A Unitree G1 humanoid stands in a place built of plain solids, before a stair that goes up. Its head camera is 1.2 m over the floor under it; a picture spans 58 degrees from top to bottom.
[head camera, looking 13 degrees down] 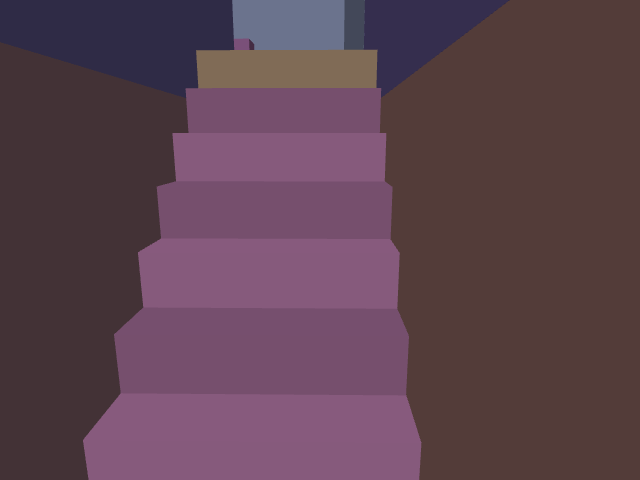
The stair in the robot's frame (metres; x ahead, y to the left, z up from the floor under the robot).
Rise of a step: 0.21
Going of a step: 0.22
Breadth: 0.91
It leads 1 degrees to the right of straight ahead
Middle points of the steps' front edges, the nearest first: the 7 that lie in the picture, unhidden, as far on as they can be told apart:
1.01 0.18 0.41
1.23 0.18 0.62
1.45 0.18 0.82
1.67 0.18 1.03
1.89 0.17 1.23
2.11 0.17 1.44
2.33 0.17 1.64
